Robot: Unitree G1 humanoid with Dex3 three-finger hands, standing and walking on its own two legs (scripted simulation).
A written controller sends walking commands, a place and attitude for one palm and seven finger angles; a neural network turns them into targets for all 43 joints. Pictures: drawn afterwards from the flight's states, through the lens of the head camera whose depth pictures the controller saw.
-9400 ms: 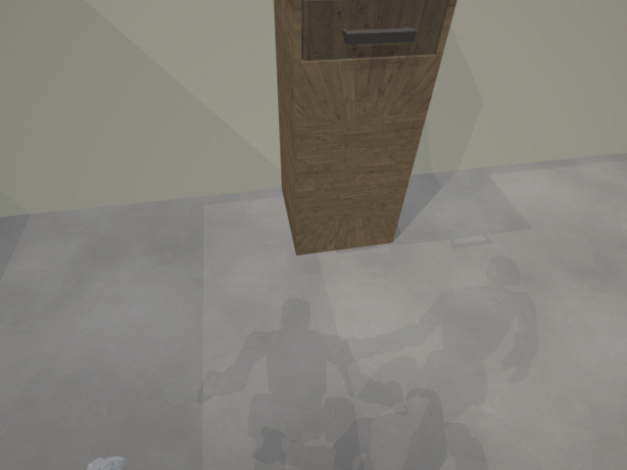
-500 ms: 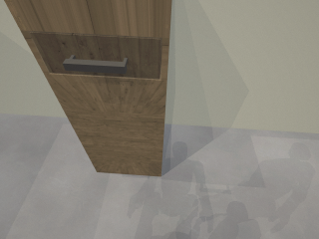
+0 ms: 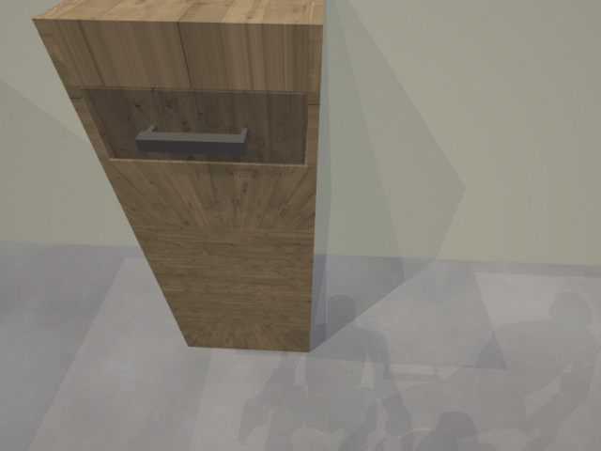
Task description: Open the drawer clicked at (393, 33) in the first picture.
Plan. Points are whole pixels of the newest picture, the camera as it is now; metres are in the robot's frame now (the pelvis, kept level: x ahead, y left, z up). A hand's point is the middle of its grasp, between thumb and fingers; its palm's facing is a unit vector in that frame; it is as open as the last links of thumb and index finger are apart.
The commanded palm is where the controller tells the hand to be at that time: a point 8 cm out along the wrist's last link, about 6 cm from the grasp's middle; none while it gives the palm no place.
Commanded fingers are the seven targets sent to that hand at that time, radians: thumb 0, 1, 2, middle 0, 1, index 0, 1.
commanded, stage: look again from close up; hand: left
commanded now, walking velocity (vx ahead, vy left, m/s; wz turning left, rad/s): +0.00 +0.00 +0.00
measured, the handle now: (195, 137) +0.59 +0.22 +0.12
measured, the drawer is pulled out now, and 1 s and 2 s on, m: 0.00 0.00 0.00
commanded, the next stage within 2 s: shuffle to correct the standing spot in 0.34 s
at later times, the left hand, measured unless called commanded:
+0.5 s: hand out of the picture +0.03 +0.24 -0.16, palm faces -0.01 -0.96 -0.27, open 7.3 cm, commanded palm none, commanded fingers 0.00 0.90 0.90 -0.20 -0.30 -0.20 -0.30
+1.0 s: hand out of the picture +0.00 +0.19 -0.19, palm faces +0.04 -0.99 -0.12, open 7.3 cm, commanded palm none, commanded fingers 0.00 0.90 0.90 -0.20 -0.30 -0.20 -0.30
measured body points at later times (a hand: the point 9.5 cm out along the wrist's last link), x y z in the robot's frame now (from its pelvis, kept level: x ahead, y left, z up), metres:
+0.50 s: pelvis -0.02 +0.03 +0.01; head -0.03 +0.03 +0.46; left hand +0.03 +0.29 -0.14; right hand +0.03 -0.22 -0.14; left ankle -0.02 +0.13 -0.74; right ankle +0.01 -0.10 -0.74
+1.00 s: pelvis +0.07 +0.05 -0.01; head +0.08 +0.06 +0.44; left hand +0.00 +0.24 -0.17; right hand +0.03 -0.17 -0.16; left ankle -0.02 +0.12 -0.74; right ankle +0.01 -0.08 -0.71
